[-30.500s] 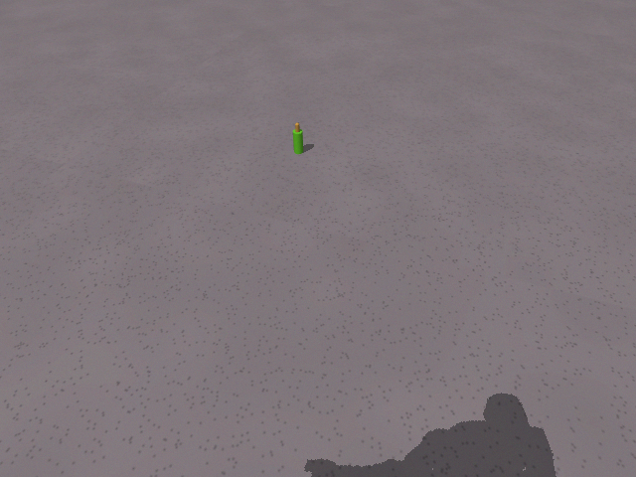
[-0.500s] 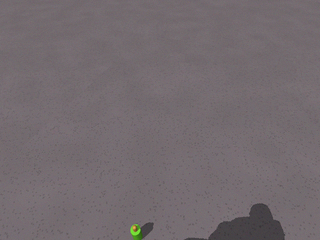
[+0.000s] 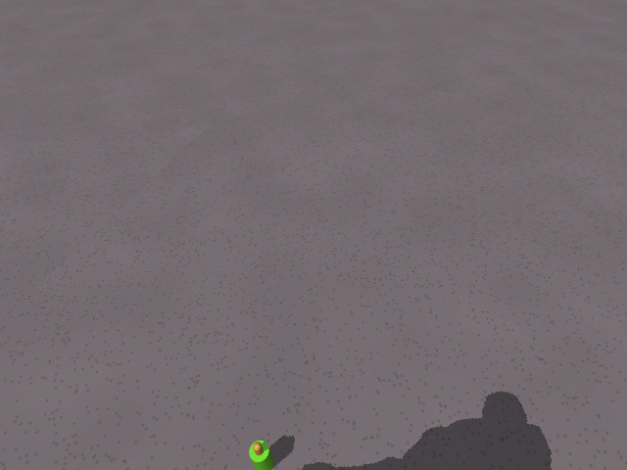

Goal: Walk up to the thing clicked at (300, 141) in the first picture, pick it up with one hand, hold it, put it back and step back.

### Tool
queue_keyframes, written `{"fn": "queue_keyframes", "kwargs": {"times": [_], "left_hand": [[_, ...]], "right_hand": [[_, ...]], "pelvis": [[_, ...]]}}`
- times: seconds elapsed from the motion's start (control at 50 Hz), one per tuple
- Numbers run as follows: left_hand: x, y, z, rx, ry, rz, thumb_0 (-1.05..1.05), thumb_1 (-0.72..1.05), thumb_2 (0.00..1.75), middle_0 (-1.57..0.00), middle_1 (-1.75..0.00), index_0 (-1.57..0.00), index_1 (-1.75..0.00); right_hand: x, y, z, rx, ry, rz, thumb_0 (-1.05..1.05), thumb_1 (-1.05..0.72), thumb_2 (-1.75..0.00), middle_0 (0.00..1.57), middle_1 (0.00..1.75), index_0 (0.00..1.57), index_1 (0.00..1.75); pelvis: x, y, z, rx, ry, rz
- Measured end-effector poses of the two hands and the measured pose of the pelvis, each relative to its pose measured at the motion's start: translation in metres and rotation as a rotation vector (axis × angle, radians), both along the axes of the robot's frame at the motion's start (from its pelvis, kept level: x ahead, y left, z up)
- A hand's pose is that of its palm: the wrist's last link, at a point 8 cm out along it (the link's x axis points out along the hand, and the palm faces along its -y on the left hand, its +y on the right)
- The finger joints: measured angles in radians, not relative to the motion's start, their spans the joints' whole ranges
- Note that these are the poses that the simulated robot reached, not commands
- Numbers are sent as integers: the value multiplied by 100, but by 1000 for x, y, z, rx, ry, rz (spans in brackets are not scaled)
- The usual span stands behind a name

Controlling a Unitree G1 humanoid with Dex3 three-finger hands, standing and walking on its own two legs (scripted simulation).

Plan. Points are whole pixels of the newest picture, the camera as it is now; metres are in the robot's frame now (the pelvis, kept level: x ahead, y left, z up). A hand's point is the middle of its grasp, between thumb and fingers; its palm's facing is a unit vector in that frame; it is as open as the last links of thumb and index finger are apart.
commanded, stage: stand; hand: left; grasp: from the side
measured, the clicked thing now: (260, 455) +0.34 +0.17 -0.69
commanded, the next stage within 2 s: step back in 0.90 s
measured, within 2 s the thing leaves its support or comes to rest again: neither
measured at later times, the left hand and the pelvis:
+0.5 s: hand out of the picture +0.08 +0.25 -0.16, palm faces -0.01 -0.94 -0.33, open 7.4 cm; pelvis +0.02 +0.00 +0.00, yaw +0 degrees
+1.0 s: hand out of the picture +0.10 +0.26 -0.16, palm faces +0.02 -0.94 -0.35, open 7.4 cm; pelvis +0.01 +0.00 +0.00, yaw +0 degrees
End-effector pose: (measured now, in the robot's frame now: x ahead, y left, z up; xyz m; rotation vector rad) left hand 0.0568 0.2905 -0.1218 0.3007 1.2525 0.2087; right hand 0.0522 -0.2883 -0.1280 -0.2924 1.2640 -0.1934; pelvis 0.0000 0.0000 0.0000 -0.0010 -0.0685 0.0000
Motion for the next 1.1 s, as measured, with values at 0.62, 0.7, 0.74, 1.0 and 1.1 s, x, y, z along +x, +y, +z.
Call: {"fn": "queue_keyframes", "kwargs": {"times": [0.62, 0.7, 0.74, 1.0, 1.1], "left_hand": [[30, 0, 1, -6, -5, -7, 1, 90, 90, -21, -30, -20, -30], [34, 0, 1, -6, -10, -7, 1, 90, 90, -21, -30, -20, -30], [35, 0, 2, -6, -11, -8, 1, 90, 90, -21, -30, -20, -30], [40, 10, 0, 12, -40, 14, 1, 90, 90, -21, -30, -20, -30], [35, 27, -6, 34, -42, -5, 1, 90, 90, -21, -30, -20, -30]], "right_hand": [[32, -4, 6, -13, -14, 8, 1, -90, -90, 20, 30, 20, 30], [36, -4, 6, -15, -19, 10, 1, -90, -90, 20, 30, 20, 30], [38, -4, 6, -15, -21, 11, 1, -90, -90, 20, 30, 20, 30], [43, -10, 5, -20, -37, -3, 1, -90, -90, 20, 30, 20, 30], [32, -14, 3, -58, -23, -1, 1, -90, -90, 20, 30, 20, 30]], "pelvis": [[22, 0, 2, 1, 25, -3], [24, 0, 2, 1, 25, -3], [25, 0, 2, 1, 26, -3], [14, 1, -4, -7, 32, 2], [-5, 12, -11, -11, 38, 3]]}}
